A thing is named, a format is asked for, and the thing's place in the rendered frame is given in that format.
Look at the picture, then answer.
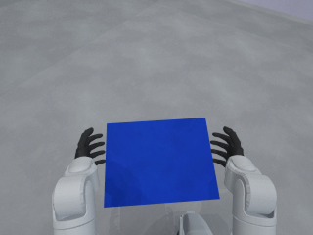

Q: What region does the robot right hand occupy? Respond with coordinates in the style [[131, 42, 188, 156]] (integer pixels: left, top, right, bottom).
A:
[[210, 126, 244, 168]]

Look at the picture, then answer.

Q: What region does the robot left hand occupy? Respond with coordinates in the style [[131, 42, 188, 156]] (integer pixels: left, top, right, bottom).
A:
[[74, 127, 106, 165]]

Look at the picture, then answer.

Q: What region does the carton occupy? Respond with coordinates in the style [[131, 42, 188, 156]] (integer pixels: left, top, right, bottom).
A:
[[104, 117, 220, 208]]

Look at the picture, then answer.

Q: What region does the right robot forearm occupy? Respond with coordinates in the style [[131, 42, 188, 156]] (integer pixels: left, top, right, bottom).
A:
[[224, 155, 277, 235]]

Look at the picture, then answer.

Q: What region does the robot right thigh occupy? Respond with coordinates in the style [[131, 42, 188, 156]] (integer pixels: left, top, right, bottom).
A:
[[179, 213, 213, 235]]

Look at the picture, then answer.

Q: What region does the left robot forearm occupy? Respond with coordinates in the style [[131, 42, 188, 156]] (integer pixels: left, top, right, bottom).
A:
[[52, 156, 101, 235]]

